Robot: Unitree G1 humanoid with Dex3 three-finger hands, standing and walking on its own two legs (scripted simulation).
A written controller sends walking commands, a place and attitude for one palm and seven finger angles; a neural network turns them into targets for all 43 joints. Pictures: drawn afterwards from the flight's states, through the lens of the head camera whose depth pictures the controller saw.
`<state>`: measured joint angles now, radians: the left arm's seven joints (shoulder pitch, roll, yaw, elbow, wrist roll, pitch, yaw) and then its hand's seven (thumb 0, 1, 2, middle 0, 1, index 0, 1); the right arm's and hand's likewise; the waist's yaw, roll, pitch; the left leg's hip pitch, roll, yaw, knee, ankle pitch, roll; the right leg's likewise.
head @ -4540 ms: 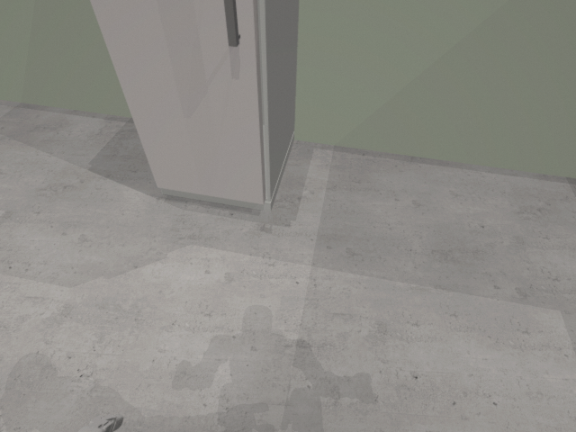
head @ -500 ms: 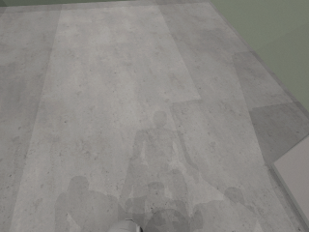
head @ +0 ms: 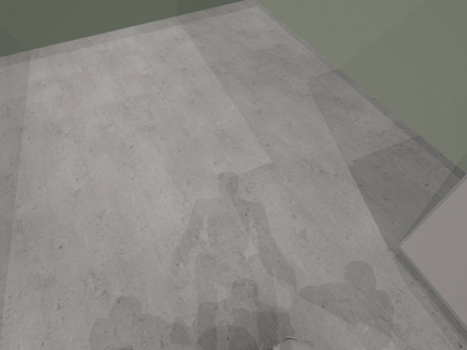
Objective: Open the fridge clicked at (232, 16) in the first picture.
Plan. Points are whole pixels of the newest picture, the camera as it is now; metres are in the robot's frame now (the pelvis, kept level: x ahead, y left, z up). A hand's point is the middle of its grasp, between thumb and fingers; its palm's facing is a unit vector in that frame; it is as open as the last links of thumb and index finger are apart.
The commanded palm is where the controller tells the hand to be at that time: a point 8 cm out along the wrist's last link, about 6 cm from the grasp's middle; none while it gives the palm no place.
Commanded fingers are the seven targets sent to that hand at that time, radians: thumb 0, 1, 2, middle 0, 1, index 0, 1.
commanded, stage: turn to face it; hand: right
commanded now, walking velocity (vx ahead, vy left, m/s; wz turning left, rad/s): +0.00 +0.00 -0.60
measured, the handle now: out of the picture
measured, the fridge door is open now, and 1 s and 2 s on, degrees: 0 0 0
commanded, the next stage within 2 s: take the last steps up to it in 1.66 s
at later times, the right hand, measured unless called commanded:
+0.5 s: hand out of the picture +0.09 -0.17 -0.13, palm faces +0.27 +0.92 -0.29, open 7.4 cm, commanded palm none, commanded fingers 0.00 -0.90 -0.90 0.20 0.30 0.20 0.30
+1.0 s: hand out of the picture -0.07 -0.18 -0.17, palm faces +0.59 +0.77 -0.25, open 7.4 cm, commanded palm none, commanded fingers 0.00 -0.90 -0.90 0.20 0.30 0.20 0.30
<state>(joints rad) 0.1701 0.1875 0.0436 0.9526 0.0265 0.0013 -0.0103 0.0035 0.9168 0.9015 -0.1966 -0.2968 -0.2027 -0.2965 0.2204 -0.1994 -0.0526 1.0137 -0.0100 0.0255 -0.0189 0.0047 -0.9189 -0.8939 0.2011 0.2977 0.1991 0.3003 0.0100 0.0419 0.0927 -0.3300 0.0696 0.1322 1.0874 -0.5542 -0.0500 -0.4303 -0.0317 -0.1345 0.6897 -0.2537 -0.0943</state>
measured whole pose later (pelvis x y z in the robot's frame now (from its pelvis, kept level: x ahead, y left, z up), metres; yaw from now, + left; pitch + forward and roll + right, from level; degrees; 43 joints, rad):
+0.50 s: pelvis +0.03 +0.05 +0.01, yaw -17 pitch +2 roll +0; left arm 0.20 0.24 0.10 0.91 0.02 0.06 -0.02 0.00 0.90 0.90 -0.20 -0.30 -0.21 -0.30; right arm 0.15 -0.20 -0.05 0.85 -0.02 0.02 -0.02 0.00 -0.91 -0.89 0.20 0.30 0.20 0.30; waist 0.04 -0.05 0.04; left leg -0.27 0.02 0.04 0.56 -0.35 -0.01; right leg -0.48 0.09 0.10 0.70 -0.31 0.01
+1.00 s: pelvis +0.04 +0.02 +0.01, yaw -35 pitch +0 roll +1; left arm 0.09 0.24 0.05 0.88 0.02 0.02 -0.02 0.00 0.91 0.90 -0.20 -0.30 -0.20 -0.30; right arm 0.24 -0.27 -0.07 0.94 -0.01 0.07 -0.02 0.01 -0.91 -0.89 0.20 0.30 0.20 0.30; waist -0.02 0.04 0.12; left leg -0.42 0.14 0.09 1.12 -0.53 -0.09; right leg -0.30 0.00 -0.06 0.62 -0.33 -0.05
